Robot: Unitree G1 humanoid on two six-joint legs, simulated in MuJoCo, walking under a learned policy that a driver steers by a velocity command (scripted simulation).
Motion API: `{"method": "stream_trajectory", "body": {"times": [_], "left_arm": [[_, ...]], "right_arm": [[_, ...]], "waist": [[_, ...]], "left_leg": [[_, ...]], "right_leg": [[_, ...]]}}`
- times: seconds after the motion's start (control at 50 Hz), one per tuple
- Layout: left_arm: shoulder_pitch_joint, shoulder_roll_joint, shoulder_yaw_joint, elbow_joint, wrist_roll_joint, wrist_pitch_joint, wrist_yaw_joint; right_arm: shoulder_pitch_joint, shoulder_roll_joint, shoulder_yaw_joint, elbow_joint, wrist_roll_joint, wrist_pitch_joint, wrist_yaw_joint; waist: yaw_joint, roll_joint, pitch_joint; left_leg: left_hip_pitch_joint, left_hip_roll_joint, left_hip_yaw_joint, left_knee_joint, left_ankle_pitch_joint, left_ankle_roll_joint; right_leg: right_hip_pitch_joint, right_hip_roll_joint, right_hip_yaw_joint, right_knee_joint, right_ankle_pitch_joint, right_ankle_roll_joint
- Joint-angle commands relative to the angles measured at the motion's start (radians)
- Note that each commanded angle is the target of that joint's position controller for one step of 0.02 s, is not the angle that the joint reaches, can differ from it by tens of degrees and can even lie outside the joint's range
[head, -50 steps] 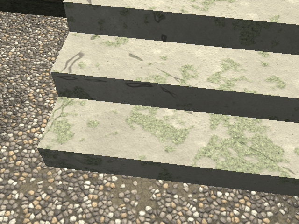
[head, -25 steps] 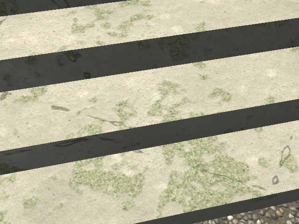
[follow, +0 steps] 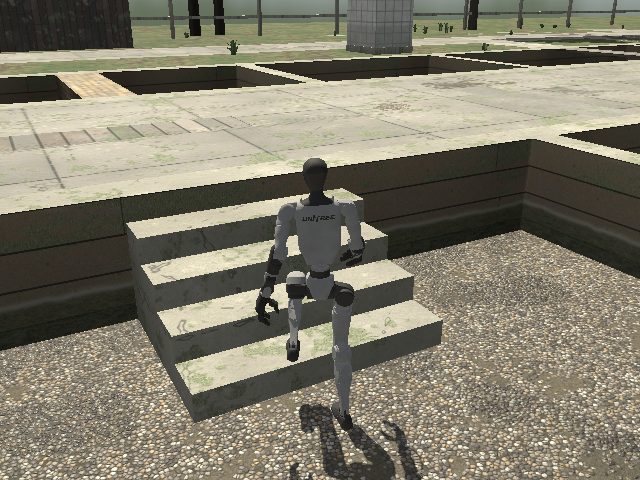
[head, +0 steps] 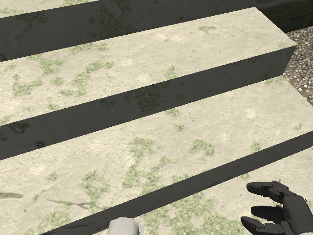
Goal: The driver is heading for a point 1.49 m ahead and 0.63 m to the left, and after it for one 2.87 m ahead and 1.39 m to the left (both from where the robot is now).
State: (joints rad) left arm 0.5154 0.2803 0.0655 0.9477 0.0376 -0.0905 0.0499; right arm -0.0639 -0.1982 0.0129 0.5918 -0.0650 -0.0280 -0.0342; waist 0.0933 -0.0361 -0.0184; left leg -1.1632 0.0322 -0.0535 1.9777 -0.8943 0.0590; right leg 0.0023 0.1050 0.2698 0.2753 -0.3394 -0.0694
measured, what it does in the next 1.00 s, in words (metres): climbs, turning left: left foot 0.17 m higher, then right foot 0.17 m higher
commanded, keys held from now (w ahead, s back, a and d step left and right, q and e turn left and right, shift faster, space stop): w+q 1.00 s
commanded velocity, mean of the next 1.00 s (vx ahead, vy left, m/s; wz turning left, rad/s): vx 0.50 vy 0.00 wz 0.34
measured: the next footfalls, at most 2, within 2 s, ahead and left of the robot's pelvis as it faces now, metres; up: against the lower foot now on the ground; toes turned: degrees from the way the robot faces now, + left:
left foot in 0.12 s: +0.26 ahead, +0.18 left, +0.17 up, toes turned -1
right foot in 0.68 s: +0.66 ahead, +0.05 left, +0.34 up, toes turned +11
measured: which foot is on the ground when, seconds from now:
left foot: up 0.00-0.10, down 0.12-0.70, up 0.72-1.00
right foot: down 0.00-0.10, up 0.12-0.66, down 0.68-1.00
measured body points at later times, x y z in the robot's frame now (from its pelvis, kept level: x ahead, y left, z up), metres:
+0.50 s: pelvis +0.30 +0.11 +0.16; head +0.30 +0.13 +0.60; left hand +0.48 +0.31 +0.05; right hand +0.21 -0.10 +0.02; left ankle +0.22 +0.18 -0.57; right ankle +0.41 -0.02 -0.26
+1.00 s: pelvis +0.62 +0.14 +0.33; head +0.62 +0.14 +0.78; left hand +0.47 +0.30 +0.17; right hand +0.87 +0.01 +0.22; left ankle +0.60 +0.28 -0.06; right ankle +0.63 +0.04 -0.40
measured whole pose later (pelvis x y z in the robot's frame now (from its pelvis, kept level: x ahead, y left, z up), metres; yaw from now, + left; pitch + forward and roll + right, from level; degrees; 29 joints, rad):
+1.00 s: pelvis +0.62 +0.14 +0.33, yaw +26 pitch +6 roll -3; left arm 0.45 0.16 -0.02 1.12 0.12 -0.06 -0.03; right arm 0.08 -0.22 0.00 0.88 0.00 -0.05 0.11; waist 0.01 0.04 -0.13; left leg -1.33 0.01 -0.12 2.22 -0.14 0.27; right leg -0.27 -0.02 -0.28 0.48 -0.31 -0.05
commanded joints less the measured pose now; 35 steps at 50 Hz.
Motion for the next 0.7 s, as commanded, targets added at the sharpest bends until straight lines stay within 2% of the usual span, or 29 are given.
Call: {"method": "stream_trajectory", "body": {"times": [0.02,0.04,0.06,0.08,0.1,0.12,0.14,0.16,0.18,0.2,0.22,0.26,0.28,0.3,0.32,0.34,0.38,0.4,0.44,0.46,0.5,0.56,0.58,0.6,0.62,0.64,0.66,0.68,0.7], "left_arm": [[0.054,0.139,0.018,0.019,-0.033,0.012,0.017],[-0.109,0.161,0.016,-0.042,-0.048,0.030,-0.001],[-0.197,0.206,0.028,-0.092,-0.086,0.024,-0.029],[-0.216,0.308,0.059,-0.089,-0.102,0.004,-0.045],[-0.265,0.338,0.078,-0.068,-0.118,-0.023,-0.046],[-0.319,0.248,0.069,-0.066,-0.092,-0.041,-0.056],[-0.183,0.025,0.025,-0.115,-0.036,-0.037,-0.091],[0.002,-0.006,0.013,-0.101,0.009,-0.014,-0.103],[-0.055,0.012,0.009,-0.135,0.036,0.007,-0.108],[-0.131,-0.017,-0.013,-0.177,0.058,0.016,-0.103],[-0.172,-0.053,-0.030,-0.205,0.062,0.026,-0.087],[-0.264,-0.110,-0.057,-0.264,0.036,0.048,-0.063],[-0.250,-0.078,-0.096,-0.221,-0.024,0.057,-0.116],[-0.256,-0.072,-0.093,-0.215,-0.017,0.051,-0.127],[-0.299,-0.055,-0.100,-0.257,-0.001,0.050,-0.116],[-0.326,-0.007,-0.095,-0.271,0.003,0.047,-0.128],[-0.330,0.015,-0.088,-0.258,0.014,0.062,-0.120],[-0.326,-0.026,-0.105,-0.237,0.030,0.068,-0.119],[-0.469,-0.091,-0.140,-0.278,0.021,0.052,-0.097],[-0.541,-0.081,-0.144,-0.291,0.015,0.038,-0.094],[-0.664,-0.090,-0.157,-0.334,0.025,0.014,-0.091],[-0.886,-0.112,-0.165,-0.434,0.027,0.036,-0.091],[-1.033,-0.147,-0.178,-0.508,0.033,0.065,-0.103],[-1.030,-0.171,-0.182,-0.528,0.047,0.086,-0.121],[-0.965,-0.154,-0.170,-0.529,0.018,0.085,-0.139],[-0.835,-0.091,-0.152,-0.481,-0.002,0.098,-0.152],[-0.709,0.006,-0.112,-0.430,-0.002,0.098,-0.148],[-0.481,0.060,-0.076,-0.355,0.005,0.087,-0.124],[-0.192,0.038,-0.075,-0.276,0.005,0.075,-0.114]], "right_arm": [[-0.372,0.053,0.056,-0.310,-0.012,-0.017,0.011],[-0.155,0.032,0.055,-0.261,0.006,0.010,0.029],[0.080,-0.036,0.010,-0.143,0.010,0.020,0.034],[0.423,-0.077,-0.031,-0.040,0.028,0.033,0.023],[0.662,-0.161,-0.075,0.040,0.022,0.046,0.005],[0.745,-0.250,-0.106,0.121,-0.010,0.040,0.004],[0.639,-0.356,-0.110,0.166,0.016,0.042,-0.017],[0.401,-0.308,-0.112,0.109,0.055,0.037,-0.007],[0.204,-0.209,-0.090,0.110,0.070,0.033,0.001],[0.152,-0.117,-0.070,0.143,0.066,0.024,0.000],[0.180,-0.066,-0.064,0.186,0.056,0.008,-0.002],[0.310,0.002,-0.053,0.310,0.049,-0.020,0.006],[0.306,-0.018,-0.040,0.311,-0.002,-0.056,0.027],[0.349,-0.035,-0.043,0.348,-0.014,-0.071,0.034],[0.340,-0.052,-0.040,0.365,-0.053,-0.064,0.055],[0.302,-0.114,-0.058,0.325,-0.031,-0.067,0.078],[0.307,-0.100,-0.043,0.318,-0.022,-0.087,0.094],[0.464,-0.069,-0.029,0.378,-0.018,-0.099,0.094],[0.747,0.004,-0.005,0.485,-0.050,-0.088,0.097],[0.787,0.012,0.003,0.499,-0.069,-0.081,0.101],[0.845,0.009,0.011,0.521,-0.076,-0.074,0.098],[0.854,-0.014,0.018,0.533,-0.070,-0.074,0.106],[0.733,-0.042,0.006,0.493,-0.039,-0.071,0.135],[0.610,-0.040,0.007,0.438,-0.004,-0.084,0.147],[0.611,-0.096,-0.001,0.421,0.008,-0.109,0.162],[0.597,-0.163,-0.022,0.409,0.028,-0.128,0.165],[0.569,-0.220,-0.046,0.395,0.061,-0.135,0.168],[0.566,-0.245,-0.076,0.398,0.042,-0.131,0.175],[0.731,-0.071,-0.047,0.433,-0.020,-0.123,0.169]], "waist": [[-0.020,0.027,0.157],[-0.135,0.135,0.059],[-0.184,0.100,-0.104],[-0.349,-0.052,-0.337],[-0.490,-0.042,-0.421],[-0.507,0.187,-0.394],[-0.303,0.622,-0.383],[-0.118,0.446,-0.335],[-0.027,0.291,-0.155],[-0.009,0.164,0.010],[0.000,0.096,0.038],[-0.014,0.119,0.062],[-0.085,0.123,0.034],[-0.079,0.087,0.028],[-0.053,0.023,-0.021],[-0.047,0.055,-0.030],[-0.039,0.065,-0.066],[-0.092,0.143,-0.036],[-0.187,0.129,0.034],[-0.214,0.094,0.051],[-0.235,0.140,0.061],[-0.259,0.146,0.077],[-0.223,0.140,0.100],[-0.162,0.146,0.088],[-0.101,0.221,0.029],[-0.049,0.214,-0.043],[0.004,0.225,-0.083],[0.045,0.211,-0.184],[0.047,-0.051,-0.589]], "left_leg": [[-0.178,0.059,-0.029,-0.238,-0.012,0.058],[0.361,0.036,0.115,-0.536,0.356,0.053],[0.850,-0.053,0.190,-0.566,0.532,0.043],[1.194,-0.113,0.169,-0.565,0.592,0.029],[1.303,-0.117,0.117,-0.737,0.556,0.020],[1.281,-0.080,-0.086,-1.040,0.547,0.091],[1.125,0.182,-0.766,-1.513,0.764,0.123],[0.993,0.254,-1.042,-1.647,0.352,0.149],[0.802,0.178,-0.996,-1.652,0.016,0.174],[0.657,0.132,-0.855,-1.608,-0.060,0.174],[0.585,0.098,-0.722,-1.564,-0.003,0.151],[0.575,0.058,-0.524,-1.551,0.179,0.146],[0.593,0.030,-0.559,-1.503,0.230,0.183],[0.650,0.027,-0.530,-1.515,0.260,0.177],[0.628,0.000,-0.449,-1.537,0.316,0.168],[0.618,-0.008,-0.350,-1.587,0.361,0.187],[0.552,-0.010,-0.319,-1.605,0.450,0.179],[0.672,0.014,-0.368,-1.584,0.478,0.214],[1.045,0.081,-0.470,-1.530,0.475,0.228],[1.116,0.075,-0.457,-1.517,0.494,0.214],[1.153,0.071,-0.470,-1.535,0.509,0.220],[0.963,0.068,-0.496,-1.702,0.564,0.230],[0.662,0.115,-0.467,-1.909,0.698,0.248],[0.434,0.124,-0.395,-1.963,0.837,0.253],[0.389,0.147,-0.361,-1.897,1.466,0.270],[0.615,0.154,-0.304,-1.801,1.987,0.232],[0.845,0.149,-0.278,-1.687,2.228,0.183],[0.927,0.126,-0.246,-1.474,2.281,0.124],[0.680,0.025,-0.255,-1.091,1.834,0.094]], "right_leg": [[-0.101,-0.332,0.117,-0.244,0.379,-0.113],[-0.376,-0.274,-0.018,-0.359,0.500,-0.104],[-0.521,-0.209,-0.105,-0.223,1.074,-0.111],[-0.456,-0.237,-0.127,0.007,1.563,-0.084],[-0.374,-0.237,-0.097,0.326,1.679,-0.033],[-0.387,-0.085,-0.041,0.841,0.880,0.002],[-0.522,0.190,0.067,1.201,0.032,0.015],[-0.580,0.117,0.118,1.381,0.075,-0.004],[-0.638,0.012,-0.087,1.397,0.160,-0.003],[-0.728,-0.037,-0.147,1.395,0.181,0.000],[-0.756,-0.067,-0.151,1.392,0.188,0.002],[-0.892,-0.088,-0.184,1.570,0.123,0.004],[-1.075,-0.034,0.052,1.576,0.256,-0.081],[-1.160,-0.035,0.044,1.564,0.305,-0.106],[-1.132,-0.043,-0.009,1.446,0.394,-0.108],[-1.103,-0.060,-0.135,1.412,0.339,-0.097],[-1.040,-0.114,-0.244,1.492,0.381,-0.032],[-1.197,-0.109,-0.247,1.719,0.307,-0.017],[-1.613,-0.098,-0.169,1.924,0.115,-0.069],[-1.688,-0.113,-0.181,1.880,0.090,-0.090],[-1.740,-0.139,-0.224,1.825,0.016,-0.104],[-1.554,-0.189,-0.339,1.449,0.175,-0.079],[-1.217,-0.207,-0.395,1.285,0.102,-0.070],[-0.864,-0.187,-0.477,1.195,0.068,-0.047],[-0.623,-0.111,-0.512,1.223,0.111,-0.011],[-0.567,-0.053,-0.515,1.091,0.155,0.021],[-0.542,0.004,-0.503,0.825,0.064,0.021],[-0.338,-0.017,-0.394,0.671,0.140,-0.006],[0.216,-0.258,0.046,0.596,0.475,-0.237]]}}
